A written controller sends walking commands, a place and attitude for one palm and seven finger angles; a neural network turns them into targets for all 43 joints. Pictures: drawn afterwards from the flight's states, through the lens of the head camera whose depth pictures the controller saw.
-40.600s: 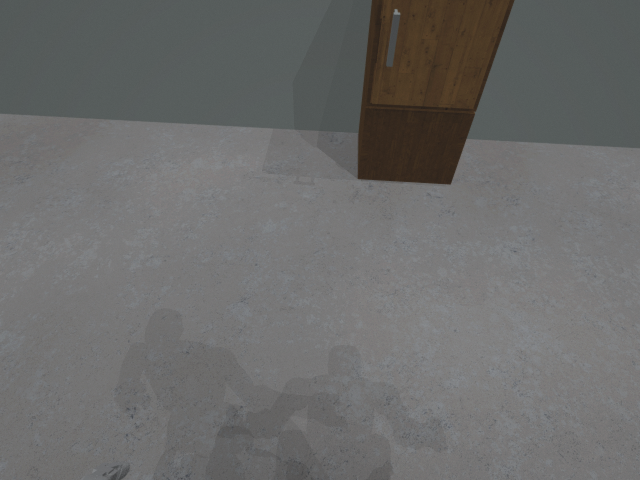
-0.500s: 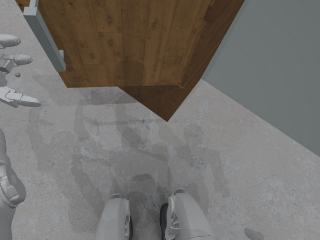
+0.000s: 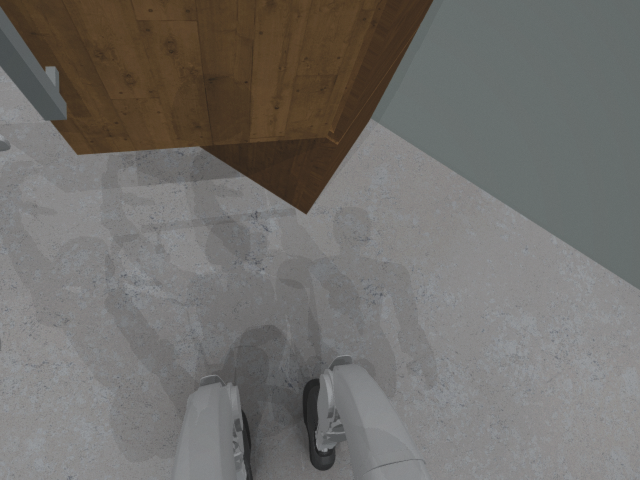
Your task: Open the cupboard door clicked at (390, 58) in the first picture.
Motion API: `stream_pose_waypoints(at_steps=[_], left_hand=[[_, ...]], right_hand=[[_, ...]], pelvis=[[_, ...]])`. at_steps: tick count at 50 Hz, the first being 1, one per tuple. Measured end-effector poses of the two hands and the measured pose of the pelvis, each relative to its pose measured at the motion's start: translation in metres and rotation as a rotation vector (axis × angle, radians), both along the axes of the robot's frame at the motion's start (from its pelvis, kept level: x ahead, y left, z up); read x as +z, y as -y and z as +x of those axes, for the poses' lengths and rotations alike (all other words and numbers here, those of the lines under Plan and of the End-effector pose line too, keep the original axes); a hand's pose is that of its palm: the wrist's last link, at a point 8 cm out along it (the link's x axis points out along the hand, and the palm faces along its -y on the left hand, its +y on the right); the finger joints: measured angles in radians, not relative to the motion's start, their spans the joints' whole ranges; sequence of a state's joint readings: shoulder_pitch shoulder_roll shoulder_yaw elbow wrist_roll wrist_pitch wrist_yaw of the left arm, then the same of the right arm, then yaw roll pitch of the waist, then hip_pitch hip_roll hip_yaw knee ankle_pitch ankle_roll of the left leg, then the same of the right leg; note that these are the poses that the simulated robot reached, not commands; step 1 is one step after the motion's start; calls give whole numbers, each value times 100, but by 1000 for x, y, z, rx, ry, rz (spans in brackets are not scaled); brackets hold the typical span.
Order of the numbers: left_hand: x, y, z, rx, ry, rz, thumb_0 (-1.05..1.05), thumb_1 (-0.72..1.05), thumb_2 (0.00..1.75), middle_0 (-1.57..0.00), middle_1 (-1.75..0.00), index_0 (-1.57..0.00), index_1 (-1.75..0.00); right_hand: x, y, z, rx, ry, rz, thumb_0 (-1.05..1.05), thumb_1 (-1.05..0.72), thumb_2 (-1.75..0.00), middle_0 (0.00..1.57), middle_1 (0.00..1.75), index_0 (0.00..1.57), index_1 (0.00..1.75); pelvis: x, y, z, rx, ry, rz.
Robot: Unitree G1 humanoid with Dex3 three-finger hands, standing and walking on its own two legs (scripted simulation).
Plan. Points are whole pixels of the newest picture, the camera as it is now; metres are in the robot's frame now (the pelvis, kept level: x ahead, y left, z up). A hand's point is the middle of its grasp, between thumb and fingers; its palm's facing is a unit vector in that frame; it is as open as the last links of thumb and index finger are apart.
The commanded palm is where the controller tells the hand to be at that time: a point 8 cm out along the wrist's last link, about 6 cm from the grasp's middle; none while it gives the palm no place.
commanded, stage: move the hooked fingers beside the handle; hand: left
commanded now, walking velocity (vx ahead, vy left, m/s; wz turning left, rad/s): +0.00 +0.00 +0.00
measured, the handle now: (14, 37) +0.57 +0.27 +0.06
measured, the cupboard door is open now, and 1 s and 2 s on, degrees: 42 42 42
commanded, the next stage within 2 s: slide the fingers in behind the handle in 0.64 s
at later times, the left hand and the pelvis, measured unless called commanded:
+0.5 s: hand out of the picture +0.51 +0.31 +0.06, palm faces +0.10 -0.99 -0.02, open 14.0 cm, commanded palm +0.50 +0.33 +0.06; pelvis +0.01 +0.00 +0.01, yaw +1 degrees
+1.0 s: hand out of the picture +0.51 +0.28 +0.06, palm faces +0.09 -1.00 -0.02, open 14.0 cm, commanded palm +0.50 +0.31 +0.06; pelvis +0.00 -0.01 +0.01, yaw +1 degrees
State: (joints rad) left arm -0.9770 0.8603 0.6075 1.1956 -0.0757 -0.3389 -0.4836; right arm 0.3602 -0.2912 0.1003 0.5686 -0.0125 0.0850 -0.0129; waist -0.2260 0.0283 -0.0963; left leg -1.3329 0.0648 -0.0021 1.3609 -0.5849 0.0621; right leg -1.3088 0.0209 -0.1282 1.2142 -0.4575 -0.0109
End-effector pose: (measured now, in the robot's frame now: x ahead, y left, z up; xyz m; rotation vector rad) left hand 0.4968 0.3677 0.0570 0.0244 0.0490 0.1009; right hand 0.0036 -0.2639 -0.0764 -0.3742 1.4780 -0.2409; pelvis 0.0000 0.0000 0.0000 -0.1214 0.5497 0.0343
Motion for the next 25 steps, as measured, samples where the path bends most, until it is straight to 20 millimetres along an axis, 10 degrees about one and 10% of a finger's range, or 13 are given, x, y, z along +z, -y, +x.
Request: stream_pose_waypoints(at_steps=[25], left_hand=[[1, 9, -12, 4, -1, -7, -1, -50, 30, -30, -120, -30, -120]], right_hand=[[7, 1, 33, 42, 70, 4, 0, -90, -90, 20, 30, 21, 30]], pelvis=[[11, -2, 6, 13, 31, 4]])
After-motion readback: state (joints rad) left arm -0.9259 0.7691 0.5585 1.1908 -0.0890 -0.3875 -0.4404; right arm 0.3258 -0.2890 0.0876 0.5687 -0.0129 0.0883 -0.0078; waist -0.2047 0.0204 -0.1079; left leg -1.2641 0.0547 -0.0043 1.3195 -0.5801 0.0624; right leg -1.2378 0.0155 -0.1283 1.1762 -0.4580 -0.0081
